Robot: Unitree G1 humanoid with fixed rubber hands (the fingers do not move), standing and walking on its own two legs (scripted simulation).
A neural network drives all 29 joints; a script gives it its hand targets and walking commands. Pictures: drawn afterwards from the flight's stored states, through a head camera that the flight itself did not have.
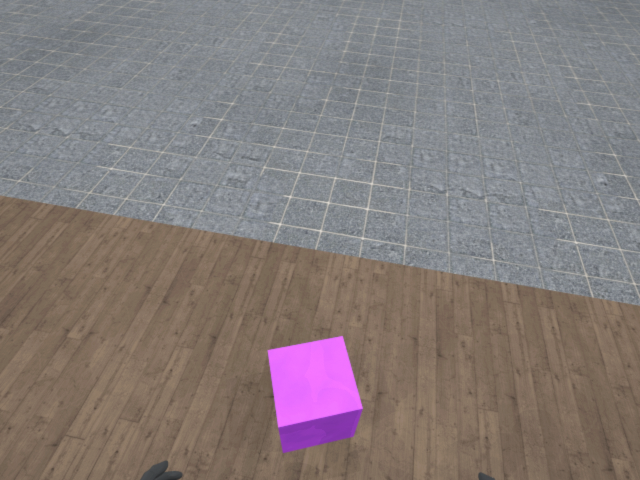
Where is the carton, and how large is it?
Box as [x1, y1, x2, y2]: [268, 336, 362, 452]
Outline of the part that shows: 342,336 268,350 278,428 283,452 353,436 362,407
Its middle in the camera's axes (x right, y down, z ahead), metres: -0.03 +0.44 +1.10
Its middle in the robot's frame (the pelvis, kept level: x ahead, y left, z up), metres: +0.45 +0.02 -0.64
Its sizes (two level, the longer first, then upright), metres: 0.210 0.200 0.250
